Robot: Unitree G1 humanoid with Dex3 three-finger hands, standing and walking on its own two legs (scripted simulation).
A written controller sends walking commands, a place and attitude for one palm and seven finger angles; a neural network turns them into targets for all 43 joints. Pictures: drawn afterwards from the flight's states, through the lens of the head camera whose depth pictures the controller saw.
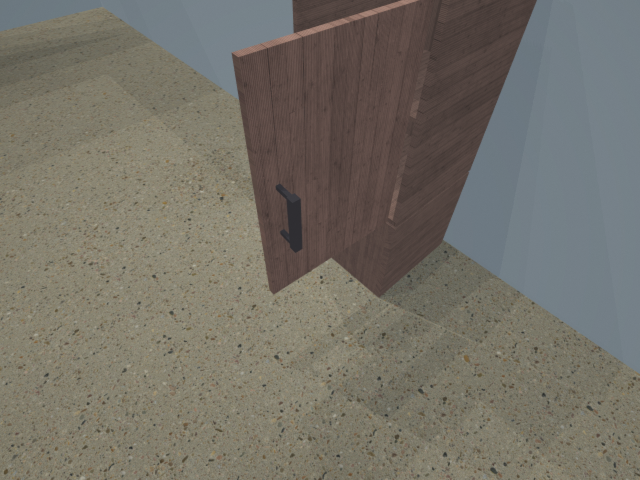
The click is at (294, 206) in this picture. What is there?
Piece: cupboard door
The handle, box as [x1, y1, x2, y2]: [276, 184, 301, 252]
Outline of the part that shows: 276,185 276,189 287,200 289,226 288,234 284,229 280,231 280,233 290,243 290,247 295,252 301,248 300,199 294,193 291,194 280,184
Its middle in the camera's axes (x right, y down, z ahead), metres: -0.06 -0.04 +0.77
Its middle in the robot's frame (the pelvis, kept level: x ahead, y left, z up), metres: +0.59 +0.09 -0.08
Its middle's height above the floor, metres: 0.70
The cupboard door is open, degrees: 86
